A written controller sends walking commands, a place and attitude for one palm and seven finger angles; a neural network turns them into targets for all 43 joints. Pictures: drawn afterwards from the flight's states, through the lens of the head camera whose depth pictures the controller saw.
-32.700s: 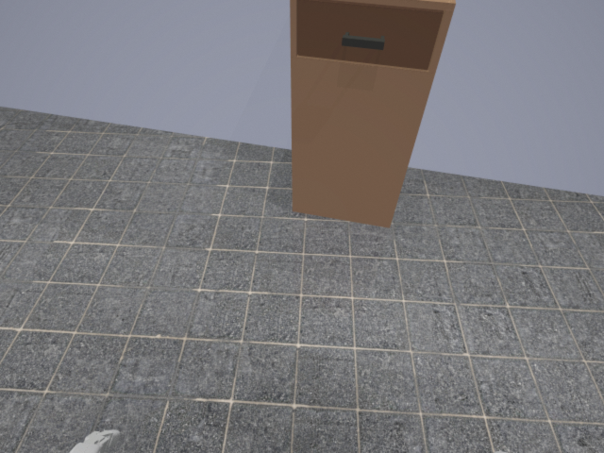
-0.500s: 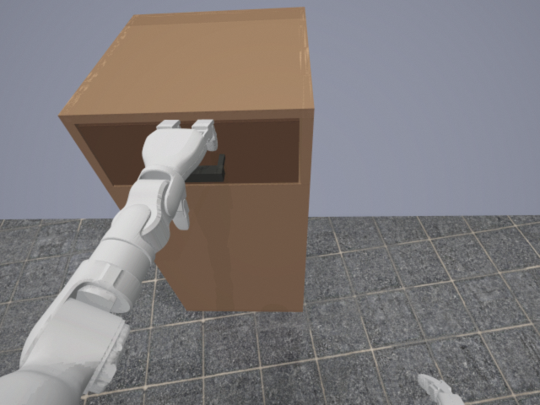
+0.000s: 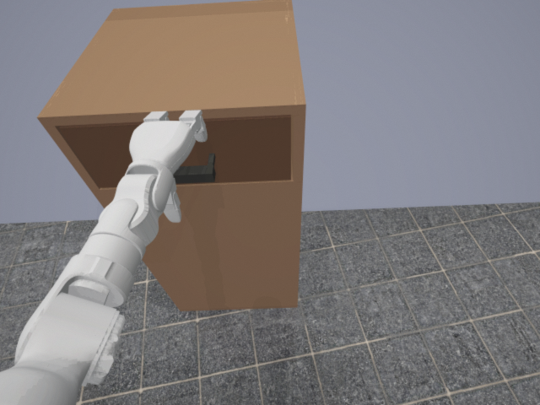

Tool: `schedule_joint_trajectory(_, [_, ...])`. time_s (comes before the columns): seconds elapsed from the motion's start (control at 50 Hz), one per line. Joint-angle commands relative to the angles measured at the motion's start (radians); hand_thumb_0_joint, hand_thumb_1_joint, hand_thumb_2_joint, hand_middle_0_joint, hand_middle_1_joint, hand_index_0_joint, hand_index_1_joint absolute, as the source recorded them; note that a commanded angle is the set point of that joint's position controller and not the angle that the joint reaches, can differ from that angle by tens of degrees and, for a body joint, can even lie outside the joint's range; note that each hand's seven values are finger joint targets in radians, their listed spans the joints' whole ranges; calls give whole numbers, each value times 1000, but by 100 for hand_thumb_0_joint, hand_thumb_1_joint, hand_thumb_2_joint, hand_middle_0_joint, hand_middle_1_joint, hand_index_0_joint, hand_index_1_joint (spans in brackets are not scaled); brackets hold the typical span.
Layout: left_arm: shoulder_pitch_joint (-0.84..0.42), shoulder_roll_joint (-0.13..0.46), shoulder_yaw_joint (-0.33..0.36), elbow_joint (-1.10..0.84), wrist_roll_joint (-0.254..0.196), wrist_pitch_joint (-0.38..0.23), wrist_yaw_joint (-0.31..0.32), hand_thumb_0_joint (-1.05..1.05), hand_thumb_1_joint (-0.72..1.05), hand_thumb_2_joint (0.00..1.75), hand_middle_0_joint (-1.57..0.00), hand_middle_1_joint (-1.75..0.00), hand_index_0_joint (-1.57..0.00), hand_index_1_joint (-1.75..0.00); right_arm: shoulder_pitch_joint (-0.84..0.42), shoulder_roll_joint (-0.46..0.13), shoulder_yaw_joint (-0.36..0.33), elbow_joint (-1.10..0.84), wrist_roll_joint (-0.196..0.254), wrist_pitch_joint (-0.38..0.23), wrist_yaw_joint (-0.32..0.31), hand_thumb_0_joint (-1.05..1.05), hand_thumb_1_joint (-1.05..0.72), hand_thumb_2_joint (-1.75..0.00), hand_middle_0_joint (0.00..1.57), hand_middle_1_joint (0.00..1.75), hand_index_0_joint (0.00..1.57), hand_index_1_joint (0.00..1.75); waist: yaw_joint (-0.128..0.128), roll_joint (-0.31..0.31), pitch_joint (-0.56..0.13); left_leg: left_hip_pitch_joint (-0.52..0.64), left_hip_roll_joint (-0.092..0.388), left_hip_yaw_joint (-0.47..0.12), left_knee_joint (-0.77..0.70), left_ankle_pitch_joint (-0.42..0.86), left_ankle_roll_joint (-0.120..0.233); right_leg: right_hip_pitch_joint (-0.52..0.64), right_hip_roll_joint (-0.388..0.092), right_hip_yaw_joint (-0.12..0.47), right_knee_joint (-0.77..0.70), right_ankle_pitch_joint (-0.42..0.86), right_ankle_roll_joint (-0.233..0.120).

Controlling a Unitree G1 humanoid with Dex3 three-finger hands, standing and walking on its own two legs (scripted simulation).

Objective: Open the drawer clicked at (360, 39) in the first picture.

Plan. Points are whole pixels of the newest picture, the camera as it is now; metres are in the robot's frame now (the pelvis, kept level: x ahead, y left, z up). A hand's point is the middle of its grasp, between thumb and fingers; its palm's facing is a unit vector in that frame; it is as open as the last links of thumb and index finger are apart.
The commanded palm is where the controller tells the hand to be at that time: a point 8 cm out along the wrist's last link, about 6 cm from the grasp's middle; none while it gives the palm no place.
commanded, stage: re-aim the fingers above the handle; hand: left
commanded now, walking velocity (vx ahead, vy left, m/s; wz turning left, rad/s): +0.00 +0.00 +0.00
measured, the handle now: (183, 167) +0.51 +0.19 +0.04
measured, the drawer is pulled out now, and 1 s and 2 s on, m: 0.00 0.00 0.00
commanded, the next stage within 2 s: lower the fingers behind the handle in 0.72 s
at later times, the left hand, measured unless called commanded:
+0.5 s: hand (164, 170) +0.44 +0.18 +0.11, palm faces +0.03 -0.03 -1.00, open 13.9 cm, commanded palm +0.42 +0.19 +0.16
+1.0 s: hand (159, 179) +0.43 +0.19 +0.10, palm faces +0.00 -0.03 -1.00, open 13.9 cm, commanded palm +0.41 +0.19 +0.15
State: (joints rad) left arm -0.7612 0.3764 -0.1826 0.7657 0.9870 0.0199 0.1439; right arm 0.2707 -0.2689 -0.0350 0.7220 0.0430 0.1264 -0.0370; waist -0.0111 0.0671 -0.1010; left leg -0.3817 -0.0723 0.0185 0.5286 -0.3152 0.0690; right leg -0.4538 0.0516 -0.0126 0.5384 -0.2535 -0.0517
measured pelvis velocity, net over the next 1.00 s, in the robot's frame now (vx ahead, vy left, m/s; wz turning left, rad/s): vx -0.01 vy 0.01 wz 0.00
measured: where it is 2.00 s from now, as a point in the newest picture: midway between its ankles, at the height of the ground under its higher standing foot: outside the picture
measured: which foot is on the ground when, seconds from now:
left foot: down 0.00-1.00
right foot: down 0.00-1.00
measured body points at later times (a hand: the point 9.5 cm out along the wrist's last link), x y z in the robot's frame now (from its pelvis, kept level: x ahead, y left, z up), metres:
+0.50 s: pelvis +0.00 +0.01 +0.00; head +0.03 -0.02 +0.45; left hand +0.43 +0.18 +0.16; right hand +0.14 -0.24 -0.13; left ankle -0.04 +0.07 -0.73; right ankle +0.00 -0.09 -0.73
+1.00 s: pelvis -0.01 +0.01 +0.00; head +0.03 -0.02 +0.45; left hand +0.43 +0.19 +0.15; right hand +0.11 -0.25 -0.13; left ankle -0.04 +0.07 -0.73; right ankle +0.00 -0.09 -0.73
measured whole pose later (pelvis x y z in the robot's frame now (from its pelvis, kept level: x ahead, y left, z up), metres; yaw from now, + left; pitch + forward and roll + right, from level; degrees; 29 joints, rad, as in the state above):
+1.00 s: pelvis -0.01 +0.01 +0.00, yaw +0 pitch +8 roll +0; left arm -0.74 0.38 -0.20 0.77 0.99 0.08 0.13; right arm 0.23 -0.25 -0.02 0.70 0.05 0.13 -0.04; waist 0.00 0.06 -0.09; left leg -0.36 -0.08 0.02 0.52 -0.30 0.08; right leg -0.43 0.04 -0.01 0.52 -0.24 -0.04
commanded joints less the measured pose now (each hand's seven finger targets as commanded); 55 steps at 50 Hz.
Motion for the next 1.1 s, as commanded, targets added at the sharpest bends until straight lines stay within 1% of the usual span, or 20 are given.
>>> schedule_joint_trajectory(0.0, [-401, 293, 167, -138, 29, 68, 71, 0, -50, 30, -30, -120, -30, -120, -58, -108, -23, -131, -7, -28, -5, 0, -90, -90, 20, 30, 20, 30, 37, -78, -384, 48, 43, -17, -42, 448, -45, 323, -31, 40, -11, 373, -2])
schedule_joint_trajectory(0.02, [-413, 262, 136, -147, 26, 80, 65, 0, -50, 30, -30, -120, -30, -120, -66, -109, -21, -138, -4, -26, -5, 0, -90, -90, 20, 30, 20, 30, 26, -95, -367, 41, 45, -12, -45, 433, -43, 324, -33, 41, -17, 377, 3])
schedule_joint_trajectory(0.08, [-361, 285, 149, -162, 22, 102, 34, 0, -50, 30, -30, -120, -30, -120, -81, -120, -24, -160, 1, -19, -10, 0, -90, -90, 20, 30, 20, 30, 25, -122, -378, 49, 45, -10, -52, 420, -34, 350, -34, 45, -29, 372, 6])
schedule_joint_trajectory(0.14, [-381, 234, 98, -234, 10, 88, 0, 0, -50, 30, -30, -120, -30, -120, -81, -113, -27, -172, 4, -22, -16, 0, -90, -90, 20, 30, 20, 30, 5, -121, -371, 94, 48, -14, -46, 427, -27, 322, -34, 46, -38, 376, 11])
schedule_joint_trajectory(0.2, [-434, 190, 45, -318, 1, 54, -22, 0, -50, 30, -30, -120, -30, -120, -78, -105, -28, -171, 6, -27, -18, 0, -90, -90, 20, 30, 20, 30, -15, -60, -362, 155, 51, -31, -38, 461, -36, 264, -31, 37, -42, 347, 6])
schedule_joint_trajectory(0.26, [-453, 162, 25, -294, -2, 40, -19, 0, -50, 30, -30, -120, -30, -120, -78, -98, -24, -157, 6, -30, -19, 0, -90, -90, 20, 30, 20, 30, -22, -66, -321, 164, 48, -39, -35, 436, -44, 212, -27, 26, -46, 304, 4])
schedule_joint_trajectory(0.28, [-483, 198, 53, -302, 2, 33, -11, 0, -50, 30, -30, -120, -30, -120, -76, -103, -26, -149, 4, -32, -19, 0, -90, -90, 20, 30, 20, 30, -21, -56, -322, 166, 49, -45, -37, 434, -50, 208, -26, 26, -47, 283, 0])
schedule_joint_trajectory(0.32, [-526, 143, 11, -296, 2, 28, 7, 0, -50, 30, -30, -120, -30, -120, -77, -92, -25, -144, 3, -38, -16, 0, -90, -90, 20, 30, 20, 30, -24, -42, -331, 179, 46, -48, -29, 440, -55, 186, -25, 21, -37, 276, -2])
schedule_joint_trajectory(0.38, [-493, 230, 97, -227, 8, 41, 32, 0, -50, 30, -30, -120, -30, -120, -79, -102, -23, -130, -6, -35, -16, 0, -90, -90, 20, 30, 20, 30, 4, -60, -360, 151, 43, -43, -34, 435, -61, 226, -25, 24, -33, 283, -5])
schedule_joint_trajectory(0.44, [-501, 179, 61, -171, 16, 65, 39, 0, -50, 30, -30, -120, -30, -120, -81, -97, -17, -126, -4, -32, -11, 0, -90, -90, 20, 30, 20, 30, 1, -76, -339, 129, 47, -40, -38, 445, -63, 219, -27, 17, -25, 294, -5])
schedule_joint_trajectory(0.5, [-455, 198, 75, -155, 19, 81, 23, 0, -50, 30, -30, -120, -30, -120, -86, -103, -14, -142, -5, -22, -9, 0, -90, -90, 20, 30, 20, 30, 10, -98, -364, 118, 48, -35, -39, 458, -59, 255, -30, 20, -23, 322, -1])
schedule_joint_trajectory(0.52, [-451, 158, 43, -164, 13, 83, 14, 0, -50, 30, -30, -120, -30, -120, -90, -99, -16, -150, -4, -21, -7, 0, -90, -90, 20, 30, 20, 30, 7, -92, -354, 118, 48, -33, -37, 455, -56, 250, -31, 21, -26, 322, 0])
schedule_joint_trajectory(0.58, [-400, 194, 76, -212, 9, 74, -7, 0, -50, 30, -30, -120, -30, -120, -90, -109, -22, -168, -6, -16, -8, 0, -90, -90, 20, 30, 20, 30, 18, -105, -390, 128, 48, -35, -34, 484, -51, 286, -30, 28, -28, 349, 1])
schedule_joint_trajectory(0.62, [-401, 194, 72, -240, 6, 61, -14, 0, -50, 30, -30, -120, -30, -120, -89, -103, -21, -169, -4, -15, -8, 0, -90, -90, 20, 30, 20, 30, 9, -119, -362, 119, 49, -33, -33, 468, -46, 280, -31, 30, -29, 352, 3])
schedule_joint_trajectory(0.7, [-425, 200, 68, -322, 7, 37, -2, 0, -50, 30, -30, -120, -30, -120, -90, -97, -25, -169, -3, -21, -8, 0, -90, -90, 20, 30, 20, 30, 13, -45, -372, 155, 50, -41, -35, 482, -55, 257, -28, 32, -32, 322, -3])
schedule_joint_trajectory(0.78, [-442, 237, 103, -298, 6, 44, 27, 0, -50, 30, -30, -120, -30, -120, -83, -102, -25, -145, -3, -27, -10, 0, -90, -90, 20, 30, 20, 30, 10, -65, -352, 143, 48, -43, -45, 444, -62, 251, -23, 28, -42, 288, -5])
schedule_joint_trajectory(0.8, [-469, 206, 71, -276, 7, 48, 30, 0, -50, 30, -30, -120, -30, -120, -85, -98, -22, -139, -1, -31, -10, 0, -90, -90, 20, 30, 20, 30, -1, -65, -324, 132, 49, -41, -50, 417, -60, 235, -26, 26, -45, 276, -3])
schedule_joint_trajectory(0.94, [-425, 170, 48, -166, 13, 54, 20, 0, -50, 30, -30, -120, -30, -120, -71, -107, -24, -136, -1, -33, -12, 0, -90, -90, 20, 30, 20, 30, -8, -103, -306, 92, 44, -34, -49, 357, -46, 229, -30, 31, -45, 259, 0])
schedule_joint_trajectory(1.0, [-431, 188, 61, -197, 17, 21, 15, 0, -50, 30, -30, -120, -30, -120, -59, -106, -29, -144, -7, -33, -15, 0, -90, -90, 20, 30, 20, 30, -6, -79, -352, 101, 43, -31, -33, 377, -42, 239, -32, 39, -35, 280, 0])
schedule_joint_trajectory(1.08, [-413, 238, 116, -182, 21, -11, 41, 0, -50, 30, -30, -120, -30, -120, -48, -108, -31, -147, -12, -37, -18, 0, -90, -90, 20, 30, 20, 30, 1, -95, -342, 59, 40, -30, -25, 357, -41, 238, -30, 40, -25, 274, 1])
